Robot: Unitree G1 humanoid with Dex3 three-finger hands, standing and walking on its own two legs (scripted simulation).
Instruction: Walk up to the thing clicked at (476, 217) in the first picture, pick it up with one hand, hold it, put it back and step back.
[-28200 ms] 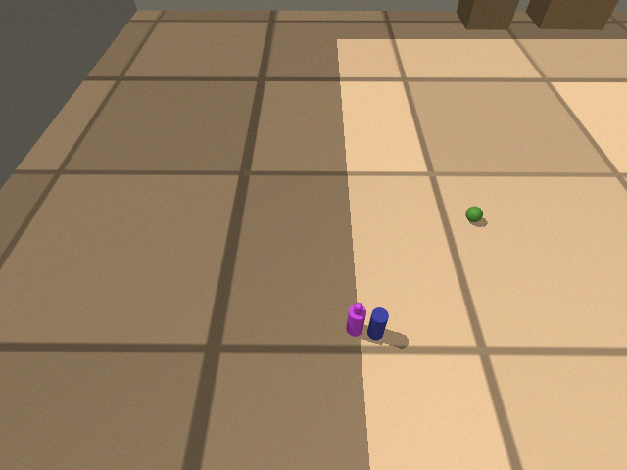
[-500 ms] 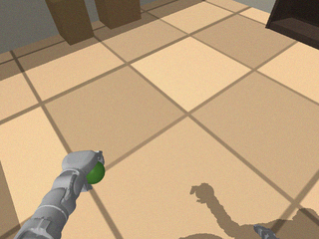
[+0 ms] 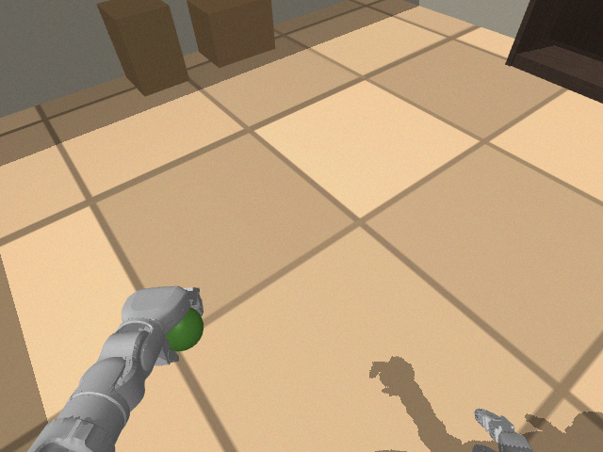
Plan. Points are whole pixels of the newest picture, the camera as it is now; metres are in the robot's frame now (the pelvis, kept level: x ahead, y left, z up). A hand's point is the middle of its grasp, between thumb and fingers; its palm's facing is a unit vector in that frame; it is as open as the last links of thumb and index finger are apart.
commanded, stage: hold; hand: left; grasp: from above
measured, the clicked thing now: (180, 328) +0.31 +0.21 -0.06
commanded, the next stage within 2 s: crouch in 1.04 s
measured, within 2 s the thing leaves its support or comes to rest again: neither
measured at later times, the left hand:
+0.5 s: hand (163, 337) +0.29 +0.23 -0.03, palm faces -0.46 -0.07 -0.89, open 9.2 cm
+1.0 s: hand (171, 334) +0.29 +0.22 -0.04, palm faces -0.47 -0.07 -0.88, open 9.2 cm
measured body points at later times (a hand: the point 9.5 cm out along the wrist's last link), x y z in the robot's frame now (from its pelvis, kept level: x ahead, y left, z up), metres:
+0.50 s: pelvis +0.00 +0.00 +0.00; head +0.00 -0.02 +0.45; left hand +0.31 +0.23 +0.02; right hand +0.15 -0.25 -0.11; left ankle +0.04 +0.13 -0.73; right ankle +0.01 -0.13 -0.73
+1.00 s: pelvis +0.01 +0.00 +0.01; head +0.02 -0.02 +0.46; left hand +0.31 +0.22 +0.01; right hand +0.16 -0.26 -0.11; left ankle +0.04 +0.13 -0.73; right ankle +0.01 -0.13 -0.73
